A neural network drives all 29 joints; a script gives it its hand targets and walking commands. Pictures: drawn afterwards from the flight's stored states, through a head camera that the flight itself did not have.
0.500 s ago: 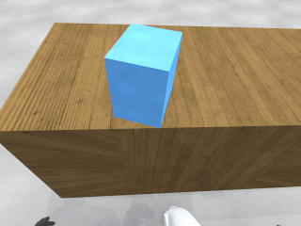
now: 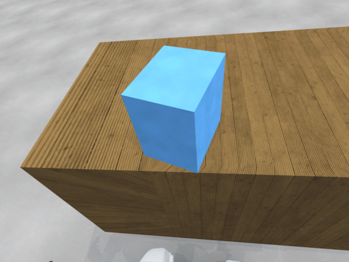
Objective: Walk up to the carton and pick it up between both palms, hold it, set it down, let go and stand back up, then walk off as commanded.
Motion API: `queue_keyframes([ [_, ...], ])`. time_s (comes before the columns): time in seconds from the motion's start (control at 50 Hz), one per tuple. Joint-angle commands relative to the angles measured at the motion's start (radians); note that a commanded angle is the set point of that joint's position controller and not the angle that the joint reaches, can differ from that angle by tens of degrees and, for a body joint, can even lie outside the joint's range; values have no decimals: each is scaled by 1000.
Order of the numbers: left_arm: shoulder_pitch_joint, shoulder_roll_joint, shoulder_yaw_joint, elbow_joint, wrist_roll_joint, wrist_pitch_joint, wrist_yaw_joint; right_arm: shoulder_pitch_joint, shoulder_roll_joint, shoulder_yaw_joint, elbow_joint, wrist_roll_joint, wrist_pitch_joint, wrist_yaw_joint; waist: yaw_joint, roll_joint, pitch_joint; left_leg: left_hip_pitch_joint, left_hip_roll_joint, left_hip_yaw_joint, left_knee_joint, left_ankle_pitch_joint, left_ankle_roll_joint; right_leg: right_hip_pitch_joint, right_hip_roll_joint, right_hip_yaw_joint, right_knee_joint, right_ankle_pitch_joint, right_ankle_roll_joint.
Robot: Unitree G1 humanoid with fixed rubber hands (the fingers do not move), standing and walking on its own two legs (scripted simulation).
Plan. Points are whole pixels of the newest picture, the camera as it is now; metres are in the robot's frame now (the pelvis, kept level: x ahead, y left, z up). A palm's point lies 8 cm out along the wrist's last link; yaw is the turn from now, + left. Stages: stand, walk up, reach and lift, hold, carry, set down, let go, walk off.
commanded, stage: walk up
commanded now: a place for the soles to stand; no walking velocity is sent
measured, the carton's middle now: (180, 109) +0.47 +0.03 +0.09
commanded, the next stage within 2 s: none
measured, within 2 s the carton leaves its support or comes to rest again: neither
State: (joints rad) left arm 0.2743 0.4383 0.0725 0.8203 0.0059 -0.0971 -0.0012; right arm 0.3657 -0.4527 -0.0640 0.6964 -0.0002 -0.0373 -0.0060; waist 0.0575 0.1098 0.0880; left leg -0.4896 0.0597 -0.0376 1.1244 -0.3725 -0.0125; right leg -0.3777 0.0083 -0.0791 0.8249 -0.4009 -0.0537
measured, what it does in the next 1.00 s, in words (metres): steps on the spot: left foot, then right foot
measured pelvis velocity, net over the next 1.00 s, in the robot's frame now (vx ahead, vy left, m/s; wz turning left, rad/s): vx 0.02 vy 0.00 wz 0.02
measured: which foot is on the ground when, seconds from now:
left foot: up 0.00-0.10, down 0.12-1.00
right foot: down 0.00-0.14, up 0.16-0.48, down 0.50-1.00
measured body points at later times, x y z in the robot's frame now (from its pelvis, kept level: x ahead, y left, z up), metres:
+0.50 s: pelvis -0.01 +0.01 -0.01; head +0.01 +0.04 +0.44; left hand +0.05 +0.34 -0.14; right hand +0.08 -0.33 -0.07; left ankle +0.05 +0.14 -0.70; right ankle +0.03 -0.13 -0.70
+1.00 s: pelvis +0.02 +0.00 -0.01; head +0.05 +0.00 +0.44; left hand +0.09 +0.34 -0.11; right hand +0.11 -0.32 -0.10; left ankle +0.05 +0.13 -0.70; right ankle +0.03 -0.13 -0.70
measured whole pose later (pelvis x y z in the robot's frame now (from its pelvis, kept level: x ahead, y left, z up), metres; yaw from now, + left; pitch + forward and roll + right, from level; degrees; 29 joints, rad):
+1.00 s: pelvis +0.02 +0.00 -0.01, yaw +1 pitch -1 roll -1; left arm 0.27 0.43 0.07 0.85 0.02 -0.08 0.00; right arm 0.33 -0.44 -0.06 0.70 0.00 -0.05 -0.01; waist 0.00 0.04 0.08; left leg -0.47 0.05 -0.02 0.93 -0.43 0.01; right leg -0.41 -0.01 0.00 0.89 -0.47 0.01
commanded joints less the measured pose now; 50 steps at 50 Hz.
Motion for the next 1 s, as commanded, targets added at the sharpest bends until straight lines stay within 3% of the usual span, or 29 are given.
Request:
queue_keyframes([
  [0.0, 83, 294, 55, -75, 8, -1, 21, -70, -168, -53, -23, -18, -33, -10, -2, -367, -88, -68, 6, 51, -219, -213, 52, 138, -324, 374, -255, 624, -213],
  [0.06, -56, 237, 24, -101, 5, 20, 14, 100, -169, -75, 51, -25, -45, -12, -117, -248, -113, 321, -29, 68, -481, 37, 84, -147, -253, 209, -96, 393, -131],
  [0.08, -37, 176, 10, -93, 4, 25, 16, 156, -214, -93, 79, -36, -50, -21, -148, -76, -154, 428, 22, -103, -594, -17, 103, -245, -193, 141, 137, 255, -70],
  [0.1, 9, 92, -9, -93, -9, 34, 17, 79, -297, -101, 55, -50, -53, -25, -107, 159, -128, 381, 229, -474, -738, -84, 156, -382, -42, 23, 311, -52, 16],
  [0.12, -30, 172, 16, -85, -8, 50, 22, 3, -324, -103, 16, -40, -49, -21, -103, 45, -57, 234, 299, -652, -840, -295, 210, -386, -16, 71, 323, -165, 28],
  [0.14, -37, 239, 34, -65, -6, 56, 23, -32, -317, -100, 16, -25, -41, -20, -107, 28, -24, 160, 318, -672, -849, -413, 261, -335, -45, 127, 318, -178, 23],
  [0.2, 5, 242, 51, -30, -3, 51, 6, -83, -235, -74, -5, -33, -36, -16, -73, 79, -4, 133, 195, -474, -808, -366, 194, -293, -67, 141, 259, -88, 28],
  [0.24, 21, 241, 55, -14, -1, 57, 2, -91, -238, -71, -2, -36, -36, -11, -81, 98, -18, 101, 184, -443, -803, -419, 179, -251, -53, 116, 251, -79, 36],
  [0.32, 51, 224, 54, -2, 4, 55, 6, -115, -248, -76, -15, -41, -25, -9, -75, 165, -25, 58, 199, -401, -768, -429, 225, -185, -38, 83, 177, -149, 34],
  [0.36, 57, 218, 55, 5, 6, 50, 3, -124, -263, -79, -19, -43, -18, -9, -71, 150, -30, 13, 201, -358, -724, -397, 235, -120, -43, 68, 94, -154, 26],
  [0.42, 150, 202, 61, 42, 14, 34, 6, -179, -232, -65, -26, -39, 0, -2, 3, 46, -59, -135, 119, -181, -559, -365, 154, 133, -2, 51, -120, -63, 5],
  [0.44, 186, 219, 69, 47, 23, 26, 11, -176, -193, -54, -28, -35, 4, -3, 30, -41, -50, -224, 70, -109, -385, -345, 115, 205, -14, 125, -182, -129, -12],
  [0.46, 207, 272, 81, 44, 35, 16, 17, -190, -122, -38, -49, -30, 5, -5, 41, -229, -26, -349, -25, -5, -137, -281, 62, 201, -178, 485, -372, -361, -61],
  [0.48, 117, 345, 87, 16, 35, 9, 20, -161, -132, -38, -40, -26, 10, -14, 1, -225, 11, -351, -40, 3, -67, -208, 35, 88, -340, 787, -542, -553, -119],
  [0.5, 47, 369, 90, 5, 29, 10, 21, -155, -198, -63, -26, -21, 11, -16, -17, -140, 40, -265, -6, -42, -69, -175, 42, 3, -376, 820, -577, -561, -184],
  [0.52, -7, 353, 88, 2, 24, 8, 22, -133, -230, -75, -6, -19, 4, -9, -39, -126, 55, -226, 20, -18, -92, -151, 44, -6, -368, 783, -523, -469, -193],
  [0.6, -73, 269, 52, -22, 17, 17, 9, -14, -188, -73, 27, -16, -26, -1, -95, -207, -60, 132, -19, 22, -348, -52, 82, -95, -211, 426, -270, -55, -100],
  [0.62, -82, 237, 38, -27, 15, 20, 6, 0, -195, -75, 26, -19, -37, -6, -109, -174, -85, 227, 1, -38, -443, -55, 99, -157, -161, 330, -163, 56, -70],
  [0.66, -85, 163, 26, -45, 0, 23, 9, 24, -260, -90, 29, -36, -54, -17, -122, -24, -152, 337, 165, -403, -611, -41, 186, -276, -19, 106, 179, 173, 19],
  [0.68, -54, 158, 23, -38, -3, 29, 14, -4, -291, -88, 27, -38, -52, -17, -98, 8, -111, 291, 269, -550, -671, -37, 261, -302, -4, 88, 198, -79, 28],
  [0.7, -40, 199, 31, -28, 5, 26, 17, -23, -300, -88, 29, -23, -47, -16, -87, -35, -104, 256, 282, -536, -636, -6, 291, -249, -34, 98, 150, -150, 15],
  [0.76, 16, 198, 36, -9, 13, 3, 15, -124, -226, -60, -4, -21, -33, -9, -32, -87, -137, 101, 140, -256, -440, 190, 184, -24, -52, 146, -34, 104, -27],
  [0.78, 40, 232, 44, -10, 13, -5, 17, -146, -199, -52, -11, -11, -29, -7, -16, -135, -133, -13, 65, -131, -330, 221, 124, 88, -101, 252, -131, 172, -61],
  [0.8, 90, 272, 53, 1, 12, -10, 18, -158, -159, -44, -21, -5, -25, -9, -7, -221, -151, -96, -15, -10, -165, 175, 74, 177, -193, 441, -218, 212, -112],
  [0.82, 77, 300, 60, -2, 8, -11, 18, -141, -151, -44, -18, -5, -18, -15, -14, -222, -135, -135, -10, 24, -157, 69, 63, 186, -285, 554, -244, 282, -177],
  [0.84, 47, 301, 56, -15, 8, -6, 19, -129, -160, -43, -16, -9, -20, -17, -29, -216, -130, -119, -5, 23, -191, -63, 66, 177, -303, 565, -233, 385, -201],
  [0.9, -57, 258, 41, -45, 2, 6, 22, -51, -174, -52, 16, -12, -40, -13, -80, -160, -162, 149, 14, -11, -339, 224, 94, -2, -189, 326, -82, 464, -109],
  [0.94, -85, 200, 31, -66, -2, 14, 21, 2, -225, -73, 26, -22, -48, -14, -106, -85, -189, 259, 102, -214, -445, 243, 166, -139, -81, 159, 102, 373, -28],
  [0.98, -70, 182, 26, -63, -8, 21, 22, -20, -260, -78, 14, -17, -44, -14, -95, -33, -137, 240, 226, -402, -565, 164, 268, -199, -17, 80, 187, 94, 5],
])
